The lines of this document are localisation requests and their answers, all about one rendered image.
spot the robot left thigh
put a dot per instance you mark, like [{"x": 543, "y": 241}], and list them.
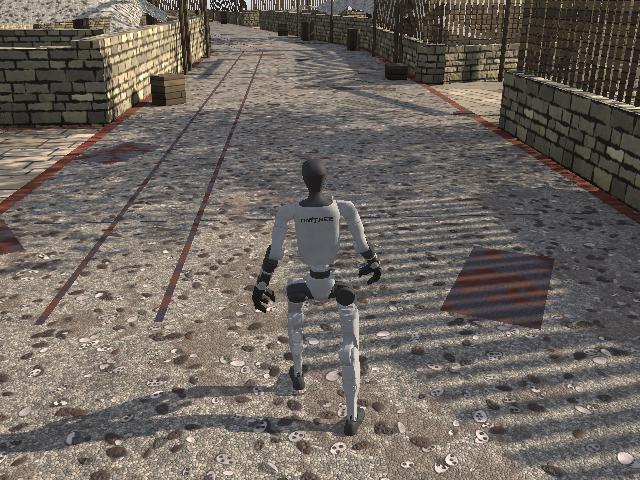
[{"x": 296, "y": 291}]

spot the robot left upper arm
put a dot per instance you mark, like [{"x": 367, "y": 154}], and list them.
[{"x": 284, "y": 214}]

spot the robot right upper arm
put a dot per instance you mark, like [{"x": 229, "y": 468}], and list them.
[{"x": 348, "y": 210}]

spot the robot left forearm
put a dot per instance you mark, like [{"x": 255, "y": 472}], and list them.
[{"x": 266, "y": 271}]

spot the left robot hand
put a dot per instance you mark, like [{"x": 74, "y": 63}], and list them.
[{"x": 258, "y": 296}]

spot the robot right forearm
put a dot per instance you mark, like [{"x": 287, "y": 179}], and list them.
[{"x": 370, "y": 256}]

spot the right robot hand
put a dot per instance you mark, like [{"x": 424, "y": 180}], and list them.
[{"x": 367, "y": 269}]

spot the right robot foot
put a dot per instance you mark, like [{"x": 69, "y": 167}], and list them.
[{"x": 351, "y": 426}]

